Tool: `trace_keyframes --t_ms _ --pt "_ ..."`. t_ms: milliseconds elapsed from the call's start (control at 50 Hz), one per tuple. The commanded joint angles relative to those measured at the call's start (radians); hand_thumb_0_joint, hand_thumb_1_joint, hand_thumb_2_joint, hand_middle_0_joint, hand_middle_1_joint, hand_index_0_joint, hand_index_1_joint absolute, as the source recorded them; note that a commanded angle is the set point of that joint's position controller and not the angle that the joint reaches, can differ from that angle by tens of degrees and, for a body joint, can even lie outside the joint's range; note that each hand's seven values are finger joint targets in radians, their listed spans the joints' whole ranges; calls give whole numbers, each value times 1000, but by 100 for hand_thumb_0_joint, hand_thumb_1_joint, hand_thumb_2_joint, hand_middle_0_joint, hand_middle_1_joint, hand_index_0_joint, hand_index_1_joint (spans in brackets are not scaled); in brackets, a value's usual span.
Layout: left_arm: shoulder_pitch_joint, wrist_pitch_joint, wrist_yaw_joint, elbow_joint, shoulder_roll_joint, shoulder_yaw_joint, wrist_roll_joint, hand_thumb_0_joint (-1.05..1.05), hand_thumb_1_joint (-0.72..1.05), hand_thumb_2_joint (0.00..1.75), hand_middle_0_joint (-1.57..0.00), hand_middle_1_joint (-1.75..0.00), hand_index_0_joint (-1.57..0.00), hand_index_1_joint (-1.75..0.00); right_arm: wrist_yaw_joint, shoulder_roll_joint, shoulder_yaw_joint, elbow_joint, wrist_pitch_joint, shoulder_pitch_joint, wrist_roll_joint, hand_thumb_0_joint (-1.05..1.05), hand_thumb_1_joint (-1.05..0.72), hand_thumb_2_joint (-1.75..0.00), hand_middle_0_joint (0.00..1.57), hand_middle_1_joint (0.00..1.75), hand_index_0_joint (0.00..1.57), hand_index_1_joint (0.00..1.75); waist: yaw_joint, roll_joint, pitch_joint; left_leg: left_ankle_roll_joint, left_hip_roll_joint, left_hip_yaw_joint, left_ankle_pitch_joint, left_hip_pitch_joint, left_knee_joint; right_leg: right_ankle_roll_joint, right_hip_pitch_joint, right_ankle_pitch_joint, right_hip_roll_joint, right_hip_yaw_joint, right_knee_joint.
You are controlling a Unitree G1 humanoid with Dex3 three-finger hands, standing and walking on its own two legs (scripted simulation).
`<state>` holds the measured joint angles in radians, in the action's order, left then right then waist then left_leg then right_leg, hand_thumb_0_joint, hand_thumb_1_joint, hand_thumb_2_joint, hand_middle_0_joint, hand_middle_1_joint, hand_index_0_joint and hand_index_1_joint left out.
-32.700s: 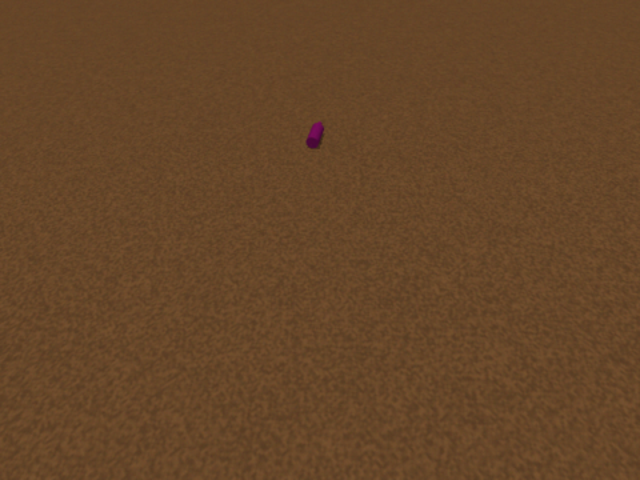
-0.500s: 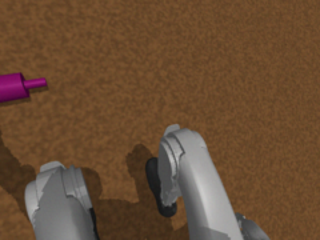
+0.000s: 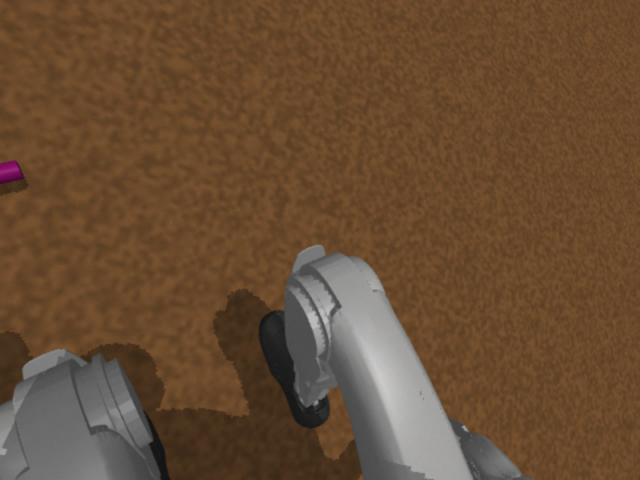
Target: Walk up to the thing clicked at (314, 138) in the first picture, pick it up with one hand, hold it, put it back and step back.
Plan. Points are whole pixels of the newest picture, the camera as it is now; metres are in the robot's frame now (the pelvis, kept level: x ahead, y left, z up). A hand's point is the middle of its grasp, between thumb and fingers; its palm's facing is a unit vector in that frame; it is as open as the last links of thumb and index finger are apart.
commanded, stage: rest palm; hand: left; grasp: from above
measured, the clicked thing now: out of the picture +0.52 +0.29 -0.28
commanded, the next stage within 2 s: close in 1.12 s
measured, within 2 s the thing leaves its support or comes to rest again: neither
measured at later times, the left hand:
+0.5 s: hand out of the picture +0.50 +0.32 -0.25, palm faces -0.47 -0.12 -0.87, open 14.1 cm
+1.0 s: hand out of the picture +0.50 +0.31 -0.26, palm faces -0.46 -0.12 -0.88, open 13.9 cm
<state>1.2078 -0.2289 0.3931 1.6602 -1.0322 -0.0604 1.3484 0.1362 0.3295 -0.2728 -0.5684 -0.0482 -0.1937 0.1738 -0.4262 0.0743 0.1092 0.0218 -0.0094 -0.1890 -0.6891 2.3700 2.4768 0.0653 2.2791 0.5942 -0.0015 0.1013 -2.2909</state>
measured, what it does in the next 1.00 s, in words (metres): stands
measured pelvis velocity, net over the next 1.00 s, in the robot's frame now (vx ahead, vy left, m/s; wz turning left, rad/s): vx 0.01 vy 0.00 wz -0.05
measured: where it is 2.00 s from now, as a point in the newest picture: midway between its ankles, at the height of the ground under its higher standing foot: (232, 436)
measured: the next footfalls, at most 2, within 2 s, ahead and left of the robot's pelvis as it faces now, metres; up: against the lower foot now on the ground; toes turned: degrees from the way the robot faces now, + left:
none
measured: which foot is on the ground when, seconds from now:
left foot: down 0.00-1.00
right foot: down 0.00-1.00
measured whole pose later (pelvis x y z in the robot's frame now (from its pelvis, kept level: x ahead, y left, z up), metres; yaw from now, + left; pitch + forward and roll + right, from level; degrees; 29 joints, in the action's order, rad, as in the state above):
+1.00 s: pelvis +0.01 +0.00 -0.01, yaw -3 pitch +30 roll -16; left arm 1.17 -0.23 0.49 1.69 -1.11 -0.09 1.34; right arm 0.19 0.35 -0.34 -0.57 -0.14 -0.15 0.22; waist -0.43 0.13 0.18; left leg 0.02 0.00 -0.24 -0.74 2.37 2.54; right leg 0.07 2.27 0.61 -0.02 0.14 -2.31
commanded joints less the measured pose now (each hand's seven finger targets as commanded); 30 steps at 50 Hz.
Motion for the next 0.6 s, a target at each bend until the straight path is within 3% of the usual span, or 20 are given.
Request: trace_keyframes --t_ms 0,20,60,120,180,220,240,280,300,320,380,440,500,560,580 --pt "308 -3 56 -155 -250 -23 -18 0 -56 102 -8 -98 -7 -100 -18 318 90 -14 -20 -211 7 0 -90 -90 20 30 20 30 -35 -501 -670 -7 19 67 185 -533 -272 -94 -367 -166 -35 118 166" --pt "311 -3 63 -147 -265 -29 -16 0 -55 102 -10 -96 -8 -98 -20 328 92 -20 -20 -210 8 0 -90 -90 20 30 20 30 -29 -513 -661 -10 19 64 186 -532 -268 -96 -347 -169 -32 119 164" --pt "279 0 60 -111 -238 -21 -16 0 -55 102 -10 -94 -8 -97 -18 333 89 -15 -30 -215 10 0 -90 -90 20 30 20 30 -47 -511 -634 -12 24 55 202 -546 -255 -97 -328 -175 -34 127 154" --pt "273 1 60 -132 -264 -29 -17 0 -53 102 -12 -94 -9 -96 -16 341 80 -13 -38 -209 14 0 -90 -90 20 30 20 30 -50 -507 -612 -11 25 56 200 -527 -252 -94 -342 -174 -36 128 157" --pt "283 0 70 -176 -302 -38 -18 0 -54 102 -12 -93 -9 -96 -15 339 75 -28 -42 -207 18 0 -90 -90 20 30 20 30 -20 -561 -668 -18 29 57 234 -566 -244 -100 -370 -201 -41 130 149" --pt "227 6 76 -114 -290 -53 -26 0 -55 101 -9 -95 -7 -97 -10 350 74 -23 -45 -203 21 0 -90 -90 20 30 20 30 -46 -528 -618 -18 32 50 245 -538 -234 -97 -372 -208 -40 139 148" --pt "228 6 71 -117 -277 -38 -23 0 -55 101 -9 -94 -7 -96 -9 347 70 -18 -46 -202 21 0 -90 -90 20 30 20 30 -52 -498 -611 -11 28 57 237 -510 -225 -94 -387 -206 -46 136 151" --pt "266 -1 74 -177 -308 -57 -22 0 -53 101 -12 -92 -9 -95 -10 352 72 -28 -47 -200 23 0 -90 -90 20 30 20 30 -43 -548 -632 -19 33 53 258 -545 -228 -96 -378 -219 -41 135 152" --pt "242 1 80 -144 -322 -69 -21 0 -53 101 -12 -92 -9 -95 -9 357 71 -25 -48 -199 27 0 -90 -90 20 30 20 30 -41 -546 -624 -21 34 45 255 -552 -230 -99 -376 -213 -40 140 149" --pt "217 3 78 -129 -294 -62 -21 0 -54 100 -11 -91 -9 -94 -6 361 74 -25 -50 -202 28 0 -90 -90 20 30 20 30 -52 -542 -598 -25 38 41 266 -572 -228 -99 -347 -216 -37 142 144" --pt "216 -2 85 -125 -301 -70 -19 0 -52 99 -11 -93 -9 -95 0 356 66 -30 -48 -198 33 0 -90 -90 20 30 20 30 -63 -528 -595 -22 38 38 272 -555 -219 -94 -369 -227 -40 147 144" --pt "233 -12 95 -132 -315 -66 -21 0 -52 101 -11 -94 -9 -96 2 355 64 -31 -48 -178 35 0 -90 -90 20 30 20 30 -56 -532 -605 -21 38 37 250 -543 -219 -96 -381 -211 -46 150 148" --pt "228 -12 98 -123 -276 -35 -20 0 -53 100 -10 -96 -8 -97 6 359 70 -22 -59 -177 38 0 -90 -90 20 30 20 30 -62 -506 -588 -12 33 47 222 -527 -211 -91 -381 -203 -49 147 153" --pt "233 -19 110 -142 -306 -57 -21 0 -53 102 -11 -95 -8 -97 9 362 63 -36 -59 -179 40 0 -90 -90 20 30 20 30 -65 -523 -615 -17 38 40 270 -546 -208 -89 -409 -240 -46 153 151" --pt "241 -19 112 -148 -288 -39 -17 0 -52 99 -10 -96 -8 -97 10 363 69 -30 -62 -179 39 0 -90 -90 20 30 20 30 -60 -553 -628 -24 41 33 286 -586 -218 -93 -391 -244 -46 152 140"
